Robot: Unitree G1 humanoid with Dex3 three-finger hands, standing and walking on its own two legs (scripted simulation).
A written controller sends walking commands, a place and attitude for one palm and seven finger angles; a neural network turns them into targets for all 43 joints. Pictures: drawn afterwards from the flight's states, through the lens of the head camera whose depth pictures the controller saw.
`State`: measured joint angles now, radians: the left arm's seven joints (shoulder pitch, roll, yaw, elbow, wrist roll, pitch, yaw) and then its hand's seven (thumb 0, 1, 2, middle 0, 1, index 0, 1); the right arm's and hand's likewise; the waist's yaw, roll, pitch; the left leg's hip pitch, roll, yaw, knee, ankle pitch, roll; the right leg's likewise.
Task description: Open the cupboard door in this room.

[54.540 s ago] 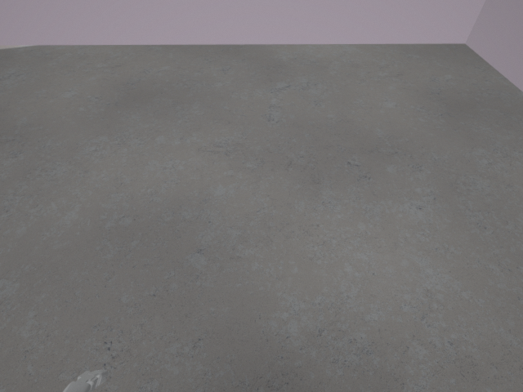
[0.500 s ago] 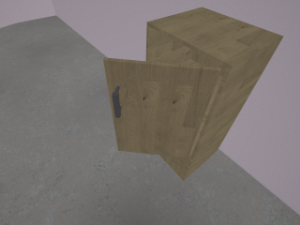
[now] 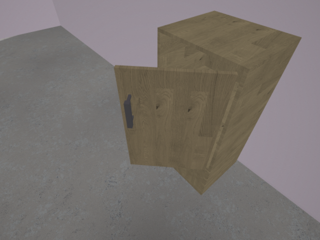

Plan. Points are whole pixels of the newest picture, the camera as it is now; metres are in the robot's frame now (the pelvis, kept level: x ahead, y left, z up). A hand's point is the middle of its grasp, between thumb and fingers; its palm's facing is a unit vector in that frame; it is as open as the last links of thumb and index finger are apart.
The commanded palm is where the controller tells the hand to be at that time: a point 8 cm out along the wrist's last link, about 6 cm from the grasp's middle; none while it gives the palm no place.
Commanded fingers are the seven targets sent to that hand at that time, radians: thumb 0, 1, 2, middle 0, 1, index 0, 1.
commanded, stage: raise the hand with hooked fingers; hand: left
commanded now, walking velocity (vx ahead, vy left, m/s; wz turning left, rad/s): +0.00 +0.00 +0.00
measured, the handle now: (129, 111) +0.57 +0.14 -0.03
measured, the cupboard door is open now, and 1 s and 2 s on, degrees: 45 45 45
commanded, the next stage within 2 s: none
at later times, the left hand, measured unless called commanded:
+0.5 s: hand (99, 229) +0.17 +0.17 -0.07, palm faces -0.05 -1.00 +0.00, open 8.4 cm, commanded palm +0.13 +0.24 -0.06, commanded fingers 0.00 0.41 0.69 -0.23 -0.62 -0.23 -0.62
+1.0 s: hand (74, 201) +0.23 +0.24 -0.03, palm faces +0.06 -1.00 -0.07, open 11.4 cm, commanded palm +0.20 +0.28 -0.04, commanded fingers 0.00 -0.17 0.44 -0.28 -0.99 -0.28 -0.99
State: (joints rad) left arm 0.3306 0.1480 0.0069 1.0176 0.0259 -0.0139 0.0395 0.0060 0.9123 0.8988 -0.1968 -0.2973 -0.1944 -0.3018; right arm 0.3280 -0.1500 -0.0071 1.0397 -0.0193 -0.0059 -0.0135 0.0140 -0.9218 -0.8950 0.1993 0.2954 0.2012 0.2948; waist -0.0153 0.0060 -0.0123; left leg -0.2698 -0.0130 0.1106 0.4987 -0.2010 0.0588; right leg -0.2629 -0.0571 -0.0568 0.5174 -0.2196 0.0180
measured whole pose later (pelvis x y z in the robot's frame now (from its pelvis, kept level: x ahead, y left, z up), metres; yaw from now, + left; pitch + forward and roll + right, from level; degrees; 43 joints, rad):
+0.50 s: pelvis +0.00 -0.02 -0.08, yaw +4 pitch +10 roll -1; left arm 0.38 0.23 0.15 0.27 -0.24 -0.52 -0.41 0.01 0.64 0.78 -0.22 -0.47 -0.22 -0.48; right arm 0.16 -0.28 -0.05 0.50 0.04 -0.28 0.00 0.01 -0.91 -0.90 0.20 0.30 0.20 0.30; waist -0.02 -0.04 -0.14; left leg -0.83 0.00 0.02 1.10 -0.44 0.03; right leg -0.78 0.00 -0.05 1.10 -0.49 -0.02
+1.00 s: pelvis +0.03 -0.01 -0.09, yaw +3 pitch +17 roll -3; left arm 0.39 0.31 0.34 0.01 -0.38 -0.37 -0.43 0.01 0.06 0.54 -0.26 -0.84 -0.26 -0.85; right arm 0.27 -0.21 -0.01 0.56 0.04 -0.22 -0.04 0.02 -0.90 -0.89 0.20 0.30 0.21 0.30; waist 0.00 0.03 -0.15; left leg -0.97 0.01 0.00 1.19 -0.53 0.04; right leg -0.89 0.02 -0.07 1.14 -0.54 -0.01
